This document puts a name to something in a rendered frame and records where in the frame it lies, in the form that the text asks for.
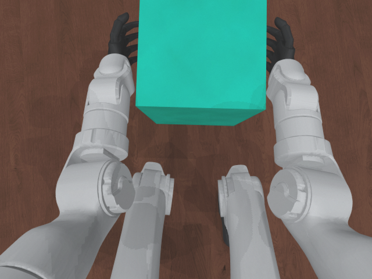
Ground left robot upper arm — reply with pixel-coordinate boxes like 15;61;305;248
0;159;135;279

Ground robot right hand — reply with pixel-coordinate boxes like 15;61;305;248
266;17;295;73

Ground right robot forearm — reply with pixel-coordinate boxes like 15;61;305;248
266;59;346;182

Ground right robot upper arm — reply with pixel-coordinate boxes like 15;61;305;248
267;166;372;279

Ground left robot shin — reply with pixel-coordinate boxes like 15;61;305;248
132;162;165;188

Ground left robot forearm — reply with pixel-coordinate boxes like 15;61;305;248
56;53;135;202

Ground carton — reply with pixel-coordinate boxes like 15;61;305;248
135;0;267;126

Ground right robot thigh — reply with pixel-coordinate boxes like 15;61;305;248
218;172;280;279

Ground robot left hand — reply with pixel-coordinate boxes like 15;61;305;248
108;12;139;66

